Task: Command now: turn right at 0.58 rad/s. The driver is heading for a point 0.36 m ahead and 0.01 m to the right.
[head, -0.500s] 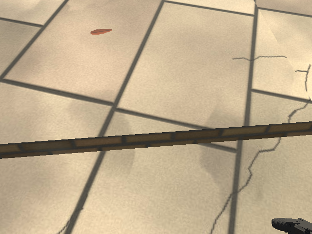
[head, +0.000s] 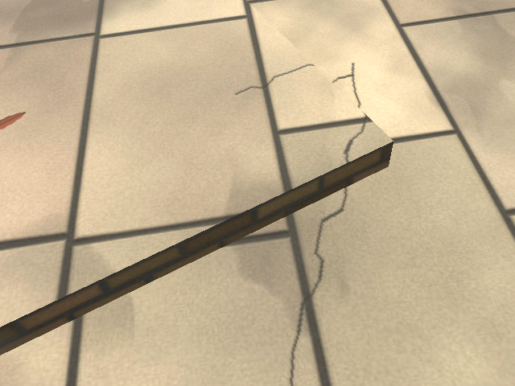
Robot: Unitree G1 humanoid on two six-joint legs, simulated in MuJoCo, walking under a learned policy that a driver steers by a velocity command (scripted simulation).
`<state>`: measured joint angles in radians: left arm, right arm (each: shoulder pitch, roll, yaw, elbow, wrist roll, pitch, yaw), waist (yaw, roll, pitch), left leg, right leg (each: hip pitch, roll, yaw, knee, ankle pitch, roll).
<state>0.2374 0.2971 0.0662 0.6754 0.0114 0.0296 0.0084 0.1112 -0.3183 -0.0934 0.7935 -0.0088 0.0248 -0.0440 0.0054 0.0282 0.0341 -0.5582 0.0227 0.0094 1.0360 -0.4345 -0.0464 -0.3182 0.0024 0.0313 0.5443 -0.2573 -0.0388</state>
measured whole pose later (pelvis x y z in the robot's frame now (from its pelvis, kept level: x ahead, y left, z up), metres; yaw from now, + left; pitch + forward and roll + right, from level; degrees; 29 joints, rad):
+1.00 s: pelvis +0.12 -0.02 +0.00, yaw -11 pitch +2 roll -1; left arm 0.42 0.27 0.05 0.75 0.01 -0.07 0.00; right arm 0.16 -0.31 -0.05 0.75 0.03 -0.05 0.05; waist 0.06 0.05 0.02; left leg -0.69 0.08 -0.02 0.79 -0.02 -0.01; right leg 0.07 0.02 -0.06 0.19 -0.29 -0.02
